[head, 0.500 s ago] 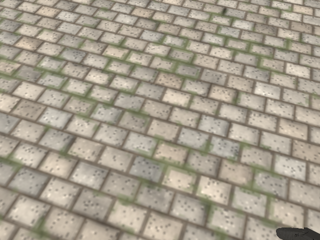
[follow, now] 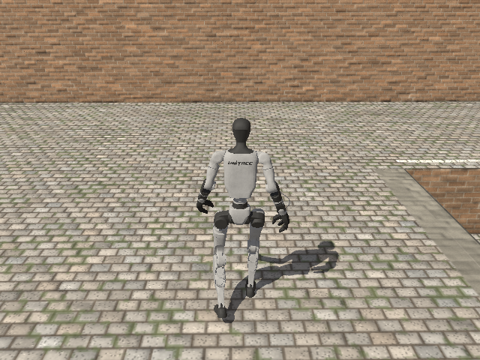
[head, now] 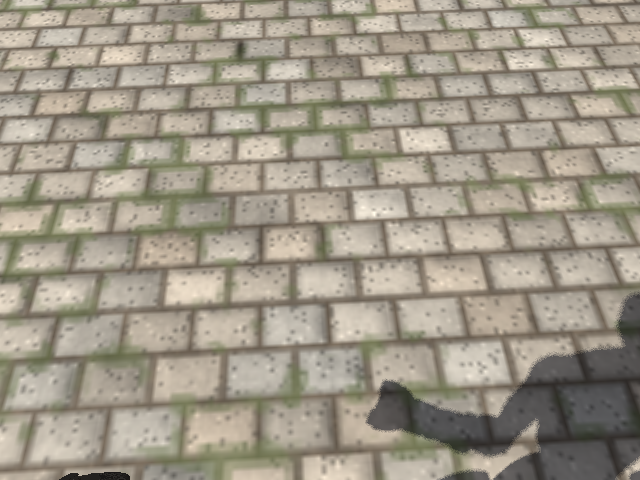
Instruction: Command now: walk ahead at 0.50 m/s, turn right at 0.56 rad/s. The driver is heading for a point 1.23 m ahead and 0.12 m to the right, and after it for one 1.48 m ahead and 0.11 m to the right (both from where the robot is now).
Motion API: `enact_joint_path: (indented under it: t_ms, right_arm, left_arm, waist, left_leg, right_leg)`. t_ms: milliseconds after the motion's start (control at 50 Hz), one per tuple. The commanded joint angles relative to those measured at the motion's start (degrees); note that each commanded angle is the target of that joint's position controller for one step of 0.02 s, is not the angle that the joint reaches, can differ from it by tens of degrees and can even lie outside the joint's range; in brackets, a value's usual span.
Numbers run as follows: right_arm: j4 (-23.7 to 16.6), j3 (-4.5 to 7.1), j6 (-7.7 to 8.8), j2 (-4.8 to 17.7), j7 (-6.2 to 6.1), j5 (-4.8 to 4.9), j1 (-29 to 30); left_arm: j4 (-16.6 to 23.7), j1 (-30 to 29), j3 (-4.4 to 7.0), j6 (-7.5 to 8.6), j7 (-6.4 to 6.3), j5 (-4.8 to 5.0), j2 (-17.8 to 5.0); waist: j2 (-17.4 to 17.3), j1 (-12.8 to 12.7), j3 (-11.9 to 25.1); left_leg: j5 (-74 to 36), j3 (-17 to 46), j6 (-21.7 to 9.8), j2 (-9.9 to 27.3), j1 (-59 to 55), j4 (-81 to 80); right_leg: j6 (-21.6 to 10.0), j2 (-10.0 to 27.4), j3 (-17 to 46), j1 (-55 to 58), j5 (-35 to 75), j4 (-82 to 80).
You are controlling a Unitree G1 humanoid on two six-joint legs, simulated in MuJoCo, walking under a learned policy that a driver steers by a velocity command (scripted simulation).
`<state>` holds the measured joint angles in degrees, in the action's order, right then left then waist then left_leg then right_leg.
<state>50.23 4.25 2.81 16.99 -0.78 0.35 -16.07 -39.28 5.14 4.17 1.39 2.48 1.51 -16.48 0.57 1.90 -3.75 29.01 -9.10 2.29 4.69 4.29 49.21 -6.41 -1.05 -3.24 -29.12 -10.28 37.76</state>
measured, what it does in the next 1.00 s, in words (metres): walks ahead: left foot, then right foot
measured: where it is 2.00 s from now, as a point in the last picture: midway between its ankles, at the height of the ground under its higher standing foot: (396, 221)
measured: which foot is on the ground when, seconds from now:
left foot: up 0.00-0.42, down 0.44-0.98, up 1.00-1.00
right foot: down 0.00-0.44, up 0.46-0.94, down 0.96-1.00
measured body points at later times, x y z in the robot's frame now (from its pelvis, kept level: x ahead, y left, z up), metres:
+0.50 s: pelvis +0.30 +0.02 +0.01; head +0.32 +0.02 +0.46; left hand +0.40 +0.30 -0.11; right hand +0.44 -0.27 -0.07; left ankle +0.41 +0.11 -0.71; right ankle +0.12 -0.07 -0.67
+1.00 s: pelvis +0.55 -0.08 +0.01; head +0.58 -0.10 +0.46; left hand +0.84 +0.09 -0.05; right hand +0.47 -0.35 -0.13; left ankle +0.42 +0.10 -0.68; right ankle +0.63 -0.20 -0.72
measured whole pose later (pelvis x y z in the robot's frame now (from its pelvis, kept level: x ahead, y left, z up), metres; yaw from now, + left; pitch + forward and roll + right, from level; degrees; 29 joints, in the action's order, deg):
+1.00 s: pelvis +0.55 -0.08 +0.01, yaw -14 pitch +2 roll +1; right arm 52.6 2.7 3.1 17.3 0.1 0.7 -22.0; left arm -37.5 2.2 2.2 4.8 1.7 0.2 -14.9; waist -0.5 4.4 -1.5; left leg 26.6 1.5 -0.4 0.6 6.0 41.6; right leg -3.5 -0.1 -1.5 -27.3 -6.7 31.8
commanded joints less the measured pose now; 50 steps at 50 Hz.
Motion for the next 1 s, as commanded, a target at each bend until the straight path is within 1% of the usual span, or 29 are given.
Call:
enact_joint_path:
  t_ms: [20, 40, 60, 80, 100, 160, 240, 320, 380, 420, 440, 460, 480, 500, 520, 540, 560, 580, 600, 660, 720, 760, 820, 880, 920, 940, 960, 980, 1000]
  right_arm:
    - [-9.1, 0.46, 5.01, 7.5, 1.33, 2.29, 6.6]
    - [-9.6, 0.14, 5.78, 6.9, 1.15, 2.05, 7.9]
    - [-8.8, 0.38, 5.89, 7.0, 0.69, 0.49, 7.8]
    - [-8.3, 0.84, 5.38, 7.7, 0.58, -0.32, 6.7]
    - [-8.2, 1.0, 4.63, 7.6, 0.69, -0.58, 6.0]
    - [-9.0, 0.42, 3.12, 5.0, 0.6, -1.29, 7.5]
    - [-11.3, -0.71, 3.1, 2.7, 1.11, -0.94, 16.1]
    - [-12.4, -0.74, 3.87, 3.7, 2.21, -0.05, 19.8]
    - [-12.6, -0.13, 4.55, 5.5, 2.71, -0.14, 19.2]
    - [-10.9, 0.76, 4.94, 6.9, 2.47, -0.37, 13.2]
    - [-9.5, 1.65, 5.22, 8.9, 2.21, -0.97, 6.3]
    - [-8.6, 2.64, 5.24, 13.0, 2.08, -1.62, -2.1]
    - [-5.4, 3.41, 4.38, 14.5, 2.81, -0.79, -7.2]
    - [-5.9, 1.98, 4.27, 9.3, 3.02, 0.81, -6.1]
    - [-6.5, 1.18, 3.92, 6.9, 2.78, 0.61, -2.2]
    - [-7.1, 0.64, 3.57, 6.1, 2.67, -0.15, 0.7]
    - [-7.1, 0.25, 3.4, 5.0, 2.54, -0.63, 2.5]
    - [-7.0, -0.13, 3.48, 4.3, 2.36, -1.11, 3.1]
    - [-6.7, -0.25, 3.56, 3.9, 2.29, -0.98, 3.0]
    - [-5.3, 0.24, 3.74, 6.2, 1.83, -0.07, 1.4]
    - [-4.3, 0.59, 3.16, 7.8, 1.36, 0.27, -0.1]
    - [-3.4, 0.58, 2.81, 8.3, 1.22, 0.63, -1.8]
    - [-1.6, 0.53, 2.16, 8.6, 1.18, 0.95, -5.3]
    - [-0.4, 0.81, 1.17, 9.4, 0.91, 1.14, -6.4]
    - [-0.3, 1.12, 0.58, 10.5, 0.62, 1.19, -5.1]
    - [-0.5, 0.83, 0.34, 9.9, 0.5, 1.14, -4.6]
    - [-1.7, -0.18, 0.44, 7.7, 0.39, 0.17, -4.1]
    - [-3.2, -2.27, 1.57, 1.4, 0.7, -0.47, -10.3]
    - [-2.2, -1.76, 2.8, 4.2, 1.16, 0.23, -9.3]
  left_arm:
    - [0.1, 18.1, 3.63, 1.5, -0.61, -0.6, -11.9]
    - [0.2, 15.1, 3.18, 2.08, -0.66, -0.48, -10.3]
    - [0.9, 11.1, 2.55, 2.21, -0.77, -0.42, -8.3]
    - [1.9, 8.5, 1.96, 2.31, -1.07, -1.1, -6.7]
    - [2.5, 7.7, 1.82, 2.31, -1.27, -1.4, -6.5]
    - [2.2, 9.1, 2.35, 2.5, -2.31, -0.83, -8.5]
    - [1.4, 12.0, 2.76, 1.87, -3.38, -0.43, -9.6]
    - [-0.9, 16.0, 2.38, 1.77, -3.35, -0.24, -8.4]
    - [-2.0, 17.0, 2.35, 1.44, -3.5, -0.59, -8.3]
    - [-2.0, 16.0, 2.18, 1.05, -3.45, -0.71, -8.0]
    - [-1.6, 15.7, 1.4, 1.03, -3.3, -1.04, -6.1]
    - [-0.7, 19.5, 0.22, 1.29, -3.37, -1.85, -3.2]
    - [-0.8, 25.4, -0.48, 1.99, -3.27, -0.07, -1.2]
    - [-1.2, 20.9, 0.49, 2.23, -3.33, 0.66, -6.9]
    - [0.3, 14.0, 0.97, 2.33, -3.32, 0.53, -8.7]
    - [1.1, 10.7, 0.79, 2.44, -3.32, -0.27, -8.0]
    - [1.5, 9.5, 0.86, 2.68, -3.13, -0.96, -7.1]
    - [1.4, 10.2, 0.82, 2.73, -2.9, -1.02, -6.1]
    - [1.1, 10.9, 0.64, 2.66, -2.77, -0.88, -5.1]
    - [2.3, 8.2, -0.11, 2.43, -2.73, -1.28, -3.0]
    - [3.4, 2.9, -0.83, 2.78, -2.38, -1.32, -1.7]
    - [4.1, -0.6, -1.11, 3.1, -1.95, -1.06, -1.4]
    - [5.4, -5.3, -1.16, 3.42, -1.23, -0.53, -1.7]
    - [6.6, -7.2, -0.85, 3.76, -0.46, -0.42, -2.9]
    - [5.5, -2.6, 0.05, 3.92, -0.39, -0.7, -4.8]
    - [3.1, 4.9, 1.28, 3.85, -0.73, -1.0, -6.9]
    - [0.9, 14.9, 2.48, 3.66, -1.3, -1.45, -10.2]
    - [-0.2, 20.2, 3.77, 3.23, -1.57, -2.02, -16.3]
    - [-0.6, 21.7, 2.62, 2.92, -1.4, -1.25, -11.7]
  waist:
    - [5.7, -9.6, 17.6]
    - [2.4, -7.4, 12.5]
    - [0.1, -4.8, 8.9]
    - [1.1, -2.7, 7.8]
    - [1.5, -1.6, 7.3]
    - [0.7, -1.2, 5.4]
    - [3.1, -4.4, 3.2]
    - [4.3, -6.7, 2.9]
    - [5.6, -5.9, 2.3]
    - [6.5, -2.4, 4.2]
    - [5.1, 0.8, 9.8]
    - [-4.0, 2.1, 19.2]
    - [-20.4, 0.7, 22.9]
    - [-12.2, 2.7, 16.5]
    - [-7.2, 3.1, 9.5]
    - [-4.0, 2.0, 5.7]
    - [-3.8, 0.7, 3.7]
    - [-5.2, -0.6, 3.9]
    - [-6.2, -1.1, 4.3]
    - [-5.6, -1.0, 3.4]
    - [-4.6, 0.6, 2.8]
    - [-4.5, 1.8, 2.1]
    - [-4.5, 3.4, 1.0]
    - [-5.1, 2.6, 0.3]
    - [-5.7, -1.0, 3.1]
    - [-4.8, -4.8, 7.8]
    - [-2.1, -9.0, 15.5]
    - [12.2, -7.3, 23.7]
    - [13.3, -8.5, 26.6]
  left_leg:
    - [0.7, 14.4, -2.3, -3.8, 43.7, 30.9]
    - [-4.4, 14.2, -3.3, -1.3, 42.6, 26.1]
    - [-7.4, 14.1, -3.0, 0.6, 38.8, 20.8]
    - [-9.6, 14.6, -2.7, 1.9, 34.3, 17.6]
    - [-10.6, 14.5, -2.1, 2.0, 31.7, 15.5]
    - [-14.9, 12.6, 0.7, 1.1, 30.2, 6.6]
    - [-30.6, 11.9, 1.9, -2.2, 26.5, -11.4]
    - [-36.0, 12.4, 0.7, -2.9, 23.9, -18.5]
    - [-29.8, 12.5, -1.8, -2.9, 23.9, -21.0]
    - [-26.5, 10.2, -4.4, -4.4, 16.4, -23.7]
    - [-27.6, 12.4, -7.0, -1.6, 5.6, -22.6]
    - [-27.3, 25.9, -12.7, 8.8, -12.6, -20.5]
    - [-9.6, 51.0, -20.0, 17.3, -24.5, -30.0]
    - [3.2, 52.6, -18.0, 16.6, -21.2, -33.3]
    - [1.1, 44.4, -15.7, 14.6, -14.0, -34.0]
    - [-5.8, 38.2, -15.0, 12.3, -7.3, -34.9]
    - [-11.3, 34.2, -14.9, 10.4, -2.7, -36.1]
    - [-15.6, 31.0, -14.4, 8.7, 0.0, -37.1]
    - [-18.7, 28.7, -14.5, 7.7, 1.1, -38.0]
    - [-26.7, 23.8, -16.0, 7.8, 2.5, -40.4]
    - [-30.2, 18.8, -14.9, 6.3, 2.7, -41.5]
    - [-31.2, 16.0, -13.9, 5.3, 3.0, -41.3]
    - [-31.1, 15.7, -13.4, 6.7, 0.6, -40.3]
    - [-34.5, 16.5, -12.2, 9.3, -4.6, -37.4]
    - [-46.5, 15.2, -10.8, 9.0, -6.0, -31.2]
    - [-53.4, 12.9, -9.5, 6.6, -4.1, -22.6]
    - [-46.0, 10.8, -7.5, 3.9, 4.8, -8.6]
    - [-17.3, 7.8, -3.3, -5.5, 27.9, 14.1]
    - [4.1, 15.0, -3.5, -6.3, 35.7, 22.0]
  right_leg:
    - [-15.6, 19.2, 44.5, 49.3, -9.5, -22.1]
    - [-13.5, 16.8, 37.3, 41.4, -4.6, -21.7]
    - [-11.8, 14.4, 31.4, 33.3, 2.1, -21.8]
    - [-11.2, 12.8, 27.7, 27.7, 7.6, -22.7]
    - [-11.1, 11.9, 26.3, 24.4, 10.2, -23.9]
    - [-11.0, 10.1, 21.3, 18.3, 15.9, -25.4]
    - [-7.2, 6.0, 17.1, 14.0, 9.3, -25.0]
    - [-5.8, 8.4, 19.2, 17.7, 4.5, -22.8]
    - [-5.0, 11.3, 22.5, 23.7, 7.0, -18.8]
    - [-3.4, 10.0, 22.1, 25.0, 16.9, -12.8]
    - [-1.8, 6.9, 19.5, 22.8, 20.2, -3.2]
    - [1.1, 1.5, 15.2, 11.1, 7.0, 14.3]
    - [4.7, -4.9, 11.4, -7.0, -22.1, 30.3]
    - [4.4, -1.7, 14.8, -13.9, -21.5, 35.7]
    - [4.1, 0.6, 13.0, -15.8, -16.3, 35.8]
    - [4.2, 2.9, 10.8, -14.4, -12.4, 33.7]
    - [4.4, 4.8, 10.2, -12.8, -9.5, 30.0]
    - [4.5, 6.1, 9.8, -9.8, -7.6, 27.6]
    - [4.8, 6.5, 9.1, -8.3, -7.1, 25.6]
    - [6.3, 7.4, 7.1, -9.5, -4.1, 17.7]
    - [7.1, 7.1, 5.8, -8.3, 5.4, 6.7]
    - [7.2, 6.0, 4.7, -5.6, 11.0, 0.2]
    - [6.8, 4.7, 4.0, -4.0, 13.7, -4.6]
    - [4.8, 4.0, 4.3, -4.0, 9.1, -7.9]
    - [2.9, 2.1, 2.6, 3.8, 6.4, -10.2]
    - [1.2, 0.8, 1.3, 14.6, 7.1, -11.4]
    - [-1.8, 6.8, 7.2, 31.0, 8.7, -8.8]
    - [-10.8, 21.4, 32.6, 52.4, 1.4, -11.4]
    - [-12.8, 23.7, 45.3, 53.1, -6.8, -18.8]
